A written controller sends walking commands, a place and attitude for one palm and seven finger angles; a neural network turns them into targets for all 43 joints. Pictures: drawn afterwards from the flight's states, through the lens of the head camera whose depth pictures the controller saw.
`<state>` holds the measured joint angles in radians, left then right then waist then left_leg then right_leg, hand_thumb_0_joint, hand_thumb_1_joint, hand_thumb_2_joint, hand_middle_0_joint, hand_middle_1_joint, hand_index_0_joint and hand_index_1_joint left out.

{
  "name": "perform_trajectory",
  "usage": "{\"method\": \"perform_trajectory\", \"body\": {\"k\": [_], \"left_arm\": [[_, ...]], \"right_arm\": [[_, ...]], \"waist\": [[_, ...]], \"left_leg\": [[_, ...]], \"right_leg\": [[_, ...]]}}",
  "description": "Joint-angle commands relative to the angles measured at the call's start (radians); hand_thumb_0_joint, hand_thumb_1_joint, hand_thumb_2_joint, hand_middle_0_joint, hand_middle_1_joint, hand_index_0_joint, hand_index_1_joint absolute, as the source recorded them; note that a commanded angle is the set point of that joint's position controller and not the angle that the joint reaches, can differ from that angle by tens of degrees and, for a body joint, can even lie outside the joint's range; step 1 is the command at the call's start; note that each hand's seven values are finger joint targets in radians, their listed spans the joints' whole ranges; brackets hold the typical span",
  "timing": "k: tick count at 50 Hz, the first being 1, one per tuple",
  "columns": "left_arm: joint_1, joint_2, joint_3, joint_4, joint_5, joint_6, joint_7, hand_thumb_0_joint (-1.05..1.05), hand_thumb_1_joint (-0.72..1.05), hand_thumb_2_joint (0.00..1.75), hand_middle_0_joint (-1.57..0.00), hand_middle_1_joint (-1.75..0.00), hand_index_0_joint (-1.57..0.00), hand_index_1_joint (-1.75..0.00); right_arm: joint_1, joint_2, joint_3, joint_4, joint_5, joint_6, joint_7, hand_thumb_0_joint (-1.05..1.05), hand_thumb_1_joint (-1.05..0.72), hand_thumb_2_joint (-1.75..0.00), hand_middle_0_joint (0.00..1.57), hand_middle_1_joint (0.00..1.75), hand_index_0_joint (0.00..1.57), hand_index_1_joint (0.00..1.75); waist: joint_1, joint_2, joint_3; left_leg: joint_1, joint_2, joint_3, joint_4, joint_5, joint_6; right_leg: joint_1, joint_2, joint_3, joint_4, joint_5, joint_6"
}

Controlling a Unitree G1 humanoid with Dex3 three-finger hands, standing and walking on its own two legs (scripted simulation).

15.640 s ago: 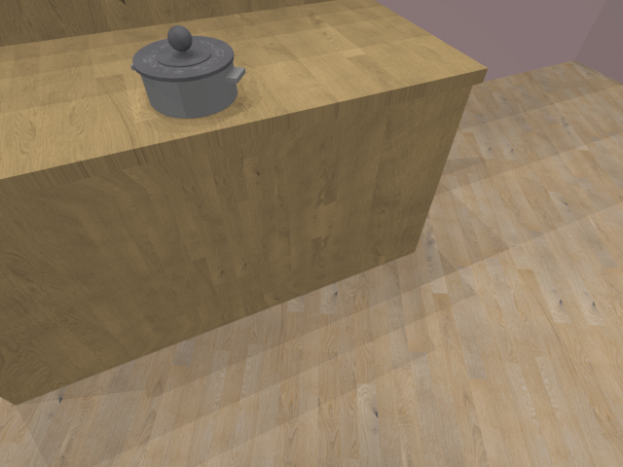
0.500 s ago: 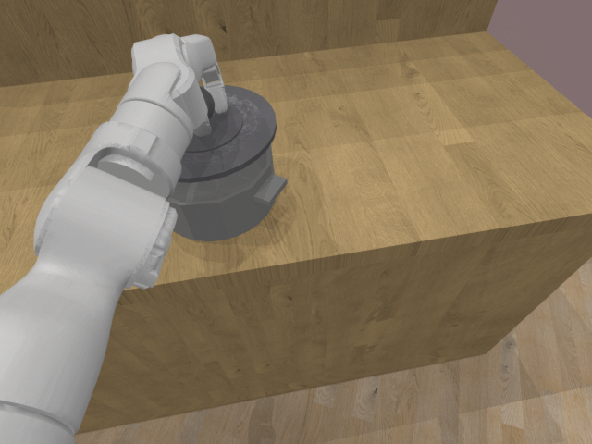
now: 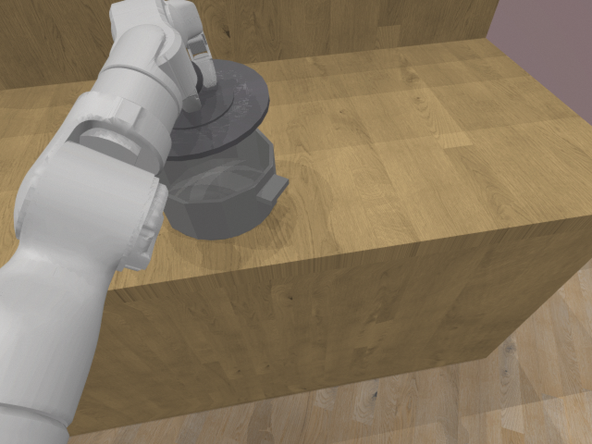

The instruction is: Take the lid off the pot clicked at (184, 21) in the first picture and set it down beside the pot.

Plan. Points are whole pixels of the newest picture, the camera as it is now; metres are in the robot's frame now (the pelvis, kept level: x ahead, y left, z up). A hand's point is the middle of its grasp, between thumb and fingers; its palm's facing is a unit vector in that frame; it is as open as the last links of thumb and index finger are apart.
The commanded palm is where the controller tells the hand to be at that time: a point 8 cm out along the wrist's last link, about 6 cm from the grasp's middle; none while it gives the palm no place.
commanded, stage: lift the lid straight up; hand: left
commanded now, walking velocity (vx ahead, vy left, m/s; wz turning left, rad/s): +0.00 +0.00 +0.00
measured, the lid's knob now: (183, 78) +0.51 +0.11 +0.25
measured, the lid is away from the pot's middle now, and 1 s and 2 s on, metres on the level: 0.01 0.02 0.14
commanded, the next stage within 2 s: move the lid sideways beside the pot in 0.82 s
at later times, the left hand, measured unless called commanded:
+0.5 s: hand (168, 40) +0.50 +0.11 +0.30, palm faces -0.21 -0.19 -0.96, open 6.7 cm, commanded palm +0.49 +0.11 +0.37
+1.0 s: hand (180, 26) +0.50 +0.09 +0.32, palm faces -0.19 -0.17 -0.97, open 6.7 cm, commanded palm +0.50 +0.10 +0.38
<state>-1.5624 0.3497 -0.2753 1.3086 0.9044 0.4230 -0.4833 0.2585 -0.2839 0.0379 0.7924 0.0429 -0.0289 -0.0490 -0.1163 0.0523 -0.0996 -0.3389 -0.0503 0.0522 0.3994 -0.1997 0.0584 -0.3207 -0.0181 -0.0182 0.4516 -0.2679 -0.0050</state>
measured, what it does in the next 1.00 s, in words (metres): stands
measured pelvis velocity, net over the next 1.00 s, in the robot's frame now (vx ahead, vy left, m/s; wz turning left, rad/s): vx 0.01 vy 0.00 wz -0.01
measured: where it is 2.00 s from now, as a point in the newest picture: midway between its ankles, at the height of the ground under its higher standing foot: outside the picture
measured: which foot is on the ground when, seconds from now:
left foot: down 0.00-1.00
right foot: down 0.00-1.00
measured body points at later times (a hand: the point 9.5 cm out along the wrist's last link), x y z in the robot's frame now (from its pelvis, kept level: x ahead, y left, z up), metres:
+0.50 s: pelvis +0.00 +0.01 +0.00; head +0.03 -0.02 +0.45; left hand +0.50 +0.11 +0.36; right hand +0.05 -0.26 -0.14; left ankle -0.01 +0.09 -0.74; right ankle -0.03 -0.11 -0.74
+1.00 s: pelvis +0.01 +0.00 +0.00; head +0.03 -0.02 +0.45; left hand +0.50 +0.10 +0.37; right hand +0.07 -0.26 -0.14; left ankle -0.01 +0.09 -0.74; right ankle -0.03 -0.11 -0.74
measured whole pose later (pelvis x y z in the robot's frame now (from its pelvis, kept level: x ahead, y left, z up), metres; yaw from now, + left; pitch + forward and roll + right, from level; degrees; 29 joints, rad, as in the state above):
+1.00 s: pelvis +0.01 +0.00 +0.00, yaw +0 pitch +10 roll +1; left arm -1.70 0.36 -0.24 1.32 0.98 0.47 -0.49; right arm 0.26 -0.29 0.04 0.80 0.04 -0.04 -0.04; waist -0.12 0.07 -0.12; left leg -0.36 -0.05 0.06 0.38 -0.19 0.06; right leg -0.34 -0.02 -0.01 0.43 -0.26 0.00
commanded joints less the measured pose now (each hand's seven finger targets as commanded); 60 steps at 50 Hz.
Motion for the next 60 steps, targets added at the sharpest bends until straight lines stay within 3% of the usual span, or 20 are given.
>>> {"method": "perform_trajectory", "body": {"k": [1,3,4,6,10,16,21,29,31,34,37,38,44,46,47,49,53,54,57,60], "left_arm": [[-0.776,0.240,-0.011,-0.244,0.043,-0.008,0.068,0.00,0.85,0.64,-0.92,-1.08,-0.95,-1.08],[-0.783,0.210,-0.024,-0.312,0.033,-0.028,0.066,0.00,0.85,0.64,-0.92,-1.08,-0.95,-1.08],[-0.785,0.266,0.003,-0.330,0.054,-0.033,0.065,0.00,0.85,0.64,-0.92,-1.08,-0.95,-1.08],[-0.774,0.278,0.012,-0.307,0.066,-0.029,0.058,0.00,0.85,0.64,-0.92,-1.08,-0.95,-1.08],[-0.756,0.208,-0.023,-0.251,0.049,-0.011,0.052,0.00,0.85,0.64,-0.92,-1.08,-0.95,-1.08],[-0.797,0.271,0.012,-0.215,0.062,0.015,0.053,0.00,0.85,0.64,-0.92,-1.08,-0.95,-1.08],[-0.840,0.297,0.024,-0.265,0.080,0.006,0.054,0.00,0.85,0.64,-0.92,-1.08,-0.95,-1.08],[-0.822,0.196,-0.029,-0.208,0.068,0.035,0.046,0.00,0.85,0.64,-0.92,-1.08,-0.95,-1.08],[-0.833,0.236,-0.005,-0.203,0.078,0.045,0.048,0.00,0.85,0.64,-0.92,-1.08,-0.95,-1.08],[-0.840,0.211,-0.018,-0.218,0.074,0.046,0.049,0.00,0.85,0.64,-0.92,-1.08,-0.95,-1.08],[-0.829,0.163,-0.042,-0.161,0.076,0.069,0.052,0.00,0.85,0.64,-0.92,-1.08,-0.95,-1.08],[-0.807,0.171,-0.028,-0.156,0.052,0.066,0.057,0.00,0.85,0.64,-0.92,-1.08,-0.95,-1.08],[-0.927,0.267,0.014,-0.297,0.080,0.037,0.060,0.00,0.85,0.64,-0.92,-1.08,-0.95,-1.08],[-0.889,0.277,0.020,-0.221,0.092,0.052,0.060,0.00,0.85,0.64,-0.92,-1.08,-0.95,-1.08],[-0.837,0.318,0.016,-0.236,0.160,0.036,0.065,0.00,0.85,0.64,-0.92,-1.08,-0.95,-1.08],[-0.793,0.361,0.045,-0.208,0.177,0.031,0.073,0.00,0.85,0.64,-0.92,-1.08,-0.95,-1.08],[-0.748,0.321,0.031,-0.261,0.137,0.029,0.052,0.00,0.85,0.64,-0.92,-1.08,-0.95,-1.08],[-0.756,0.373,0.053,-0.277,0.154,0.027,0.043,0.00,0.85,0.64,-0.92,-1.08,-0.95,-1.08],[-0.760,0.374,0.042,-0.331,0.149,0.021,0.021,0.00,0.85,0.64,-0.92,-1.08,-0.95,-1.08],[-0.729,0.339,0.014,-0.332,0.140,0.016,0.008,0.00,0.85,0.64,-0.92,-1.08,-0.95,-1.08]], "right_arm": [[0.009,-0.136,-0.033,-0.086,0.009,-0.040,-0.020,0.00,-0.90,-0.90,0.20,0.30,0.20,0.30],[0.018,-0.131,-0.042,-0.095,0.003,-0.054,-0.015,0.00,-0.90,-0.90,0.20,0.30,0.20,0.30],[0.019,-0.132,-0.043,-0.095,-0.003,-0.056,-0.011,0.00,-0.90,-0.90,0.20,0.30,0.20,0.30],[0.022,-0.130,-0.044,-0.094,-0.002,-0.059,-0.009,0.00,-0.90,-0.90,0.20,0.30,0.20,0.30],[0.025,-0.133,-0.042,-0.083,0.009,-0.054,0.001,0.00,-0.90,-0.90,0.20,0.30,0.20,0.30],[0.025,-0.141,-0.036,-0.076,0.006,-0.051,-0.005,0.00,-0.90,-0.90,0.20,0.30,0.20,0.30],[0.027,-0.137,-0.041,-0.083,0.000,-0.066,-0.003,0.00,-0.90,-0.90,0.20,0.30,0.20,0.30],[0.028,-0.138,-0.037,-0.073,0.010,-0.058,0.007,0.00,-0.90,-0.90,0.20,0.30,0.20,0.30],[0.024,-0.141,-0.035,-0.074,0.009,-0.057,0.005,0.00,-0.90,-0.90,0.20,0.30,0.20,0.30],[0.016,-0.137,-0.032,-0.078,0.007,-0.055,0.005,0.00,-0.90,-0.90,0.20,0.30,0.20,0.30],[0.016,-0.139,-0.029,-0.067,0.015,-0.046,0.001,0.00,-0.90,-0.90,0.20,0.30,0.20,0.30],[0.025,-0.148,-0.032,-0.064,0.010,-0.039,-0.002,0.00,-0.90,-0.90,0.20,0.30,0.20,0.30],[0.008,-0.131,-0.032,-0.089,0.002,-0.062,-0.003,0.00,-0.90,-0.90,0.20,0.30,0.20,0.30],[0.013,-0.136,-0.030,-0.078,0.007,-0.057,-0.004,0.00,-0.90,-0.90,0.20,0.30,0.20,0.30],[0.013,-0.136,-0.029,-0.083,0.006,-0.049,-0.007,0.00,-0.90,-0.90,0.20,0.30,0.20,0.30],[0.003,-0.143,-0.029,-0.086,0.002,-0.029,-0.007,0.00,-0.90,-0.90,0.20,0.30,0.20,0.30],[-0.012,-0.142,-0.038,-0.114,0.000,-0.011,-0.003,0.00,-0.90,-0.90,0.20,0.30,0.20,0.30],[-0.025,-0.138,-0.034,-0.123,-0.001,-0.006,0.001,0.00,-0.90,-0.90,0.20,0.30,0.20,0.30],[-0.038,-0.130,-0.037,-0.140,0.003,-0.002,-0.001,0.00,-0.90,-0.90,0.20,0.30,0.20,0.30],[-0.041,-0.129,-0.039,-0.139,0.010,0.009,0.002,0.00,-0.90,-0.90,0.20,0.30,0.20,0.30]], "waist": [[-0.030,-0.089,-0.407],[-0.021,-0.031,-0.483],[-0.011,-0.037,-0.532],[-0.008,-0.059,-0.533],[-0.016,-0.065,-0.421],[-0.021,-0.109,-0.414],[-0.007,-0.076,-0.504],[-0.022,-0.074,-0.422],[-0.019,-0.104,-0.437],[-0.016,-0.083,-0.464],[-0.037,-0.102,-0.382],[-0.035,-0.097,-0.378],[-0.009,-0.073,-0.567],[-0.016,-0.093,-0.506],[-0.008,-0.130,-0.479],[-0.002,-0.141,-0.468],[0.012,-0.112,-0.480],[0.023,-0.123,-0.525],[0.024,-0.112,-0.537],[0.014,-0.104,-0.464]], "left_leg": [[0.301,-0.009,-0.071,0.016,0.313,0.029],[0.379,0.003,-0.084,0.044,0.439,0.023],[0.394,0.004,-0.091,0.052,0.474,0.019],[0.376,0.001,-0.085,0.050,0.470,0.019],[0.350,0.006,-0.092,0.031,0.429,0.018],[0.301,-0.005,-0.079,0.017,0.356,0.025],[0.364,0.005,-0.091,0.038,0.473,0.015],[0.367,0.014,-0.097,0.035,0.498,0.011],[0.348,0.010,-0.095,0.030,0.463,0.018],[0.363,0.010,-0.095,0.033,0.479,0.015],[0.334,0.015,-0.095,0.013,0.393,0.017],[0.326,0.015,-0.090,0.018,0.402,0.016],[0.388,0.005,-0.092,0.041,0.514,0.014],[0.347,0.006,-0.084,0.033,0.483,0.018],[0.314,0.008,-0.079,0.033,0.472,0.019],[0.272,0.006,-0.067,0.031,0.470,0.017],[0.283,0.005,-0.054,0.041,0.515,0.020],[0.281,0.001,-0.055,0.048,0.529,0.022],[0.290,0.000,-0.047,0.054,0.539,0.028],[0.293,0.002,-0.052,0.058,0.512,0.030]], "right_leg": [[0.013,0.036,0.024,-0.043,0.367,-0.025],[0.011,0.036,0.023,-0.035,0.400,-0.027],[0.029,0.037,0.027,-0.026,0.407,-0.024],[0.044,0.038,0.028,-0.023,0.413,-0.024],[-0.024,0.045,0.013,-0.040,0.345,-0.024],[0.014,0.040,0.021,-0.049,0.354,-0.024],[0.022,0.041,0.024,-0.037,0.380,-0.023],[-0.046,0.043,0.013,-0.052,0.354,-0.022],[-0.019,0.041,0.019,-0.051,0.356,-0.023],[-0.015,0.039,0.020,-0.048,0.364,-0.023],[-0.060,0.039,0.012,-0.064,0.309,-0.023],[-0.046,0.033,0.012,-0.068,0.329,-0.027],[0.047,0.034,0.029,-0.035,0.418,-0.022],[0.032,0.036,0.028,-0.041,0.410,-0.022],[0.038,0.038,0.028,-0.046,0.402,-0.023],[0.068,0.033,0.031,-0.040,0.429,-0.027],[0.100,0.024,0.030,-0.032,0.479,-0.026],[0.128,0.024,0.039,-0.017,0.496,-0.021],[0.140,0.020,0.041,-0.013,0.515,-0.017],[0.087,0.025,0.032,-0.028,0.473,-0.018]]}}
